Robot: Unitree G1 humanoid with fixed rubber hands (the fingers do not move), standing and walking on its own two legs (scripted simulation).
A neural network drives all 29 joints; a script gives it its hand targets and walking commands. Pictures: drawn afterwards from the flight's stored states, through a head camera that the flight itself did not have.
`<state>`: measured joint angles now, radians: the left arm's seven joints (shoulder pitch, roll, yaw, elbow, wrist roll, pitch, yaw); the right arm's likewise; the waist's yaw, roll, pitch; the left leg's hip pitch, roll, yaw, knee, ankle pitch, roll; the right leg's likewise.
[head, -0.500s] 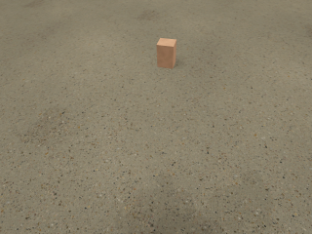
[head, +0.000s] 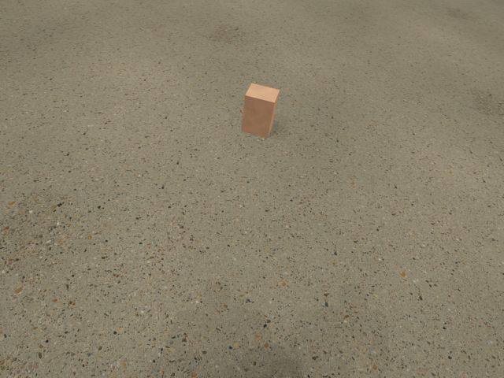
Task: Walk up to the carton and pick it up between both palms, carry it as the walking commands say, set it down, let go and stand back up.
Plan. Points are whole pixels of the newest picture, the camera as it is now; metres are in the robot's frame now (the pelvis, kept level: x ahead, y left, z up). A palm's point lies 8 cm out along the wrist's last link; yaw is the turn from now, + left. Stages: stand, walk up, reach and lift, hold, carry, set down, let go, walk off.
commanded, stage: walk up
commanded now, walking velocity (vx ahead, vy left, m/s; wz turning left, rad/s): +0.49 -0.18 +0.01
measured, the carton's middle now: (259, 111) +1.68 -0.15 -0.64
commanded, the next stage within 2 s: none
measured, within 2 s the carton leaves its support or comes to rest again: neither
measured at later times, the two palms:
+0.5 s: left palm (165, 293) +0.30 +0.15 -0.12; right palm (417, 340) +0.23 -0.35 -0.15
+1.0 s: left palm (152, 240) +0.44 +0.21 -0.16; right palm (350, 198) +0.57 -0.28 -0.13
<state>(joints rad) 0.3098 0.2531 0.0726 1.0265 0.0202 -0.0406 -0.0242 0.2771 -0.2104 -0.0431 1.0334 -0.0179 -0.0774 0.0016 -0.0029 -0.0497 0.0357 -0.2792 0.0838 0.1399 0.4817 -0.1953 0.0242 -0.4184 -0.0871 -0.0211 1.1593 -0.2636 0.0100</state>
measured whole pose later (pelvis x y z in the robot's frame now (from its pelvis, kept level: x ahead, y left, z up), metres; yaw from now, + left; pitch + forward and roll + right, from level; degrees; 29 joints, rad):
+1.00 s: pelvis +0.48 -0.03 -0.01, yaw -1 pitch +1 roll -1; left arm 0.38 0.22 0.06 1.08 0.01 -0.06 0.00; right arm 0.15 -0.20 -0.05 0.99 -0.02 -0.07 0.01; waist 0.03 -0.03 0.05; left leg -0.38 0.09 0.15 0.58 -0.21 0.03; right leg -0.30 -0.06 -0.02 1.12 -0.38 0.00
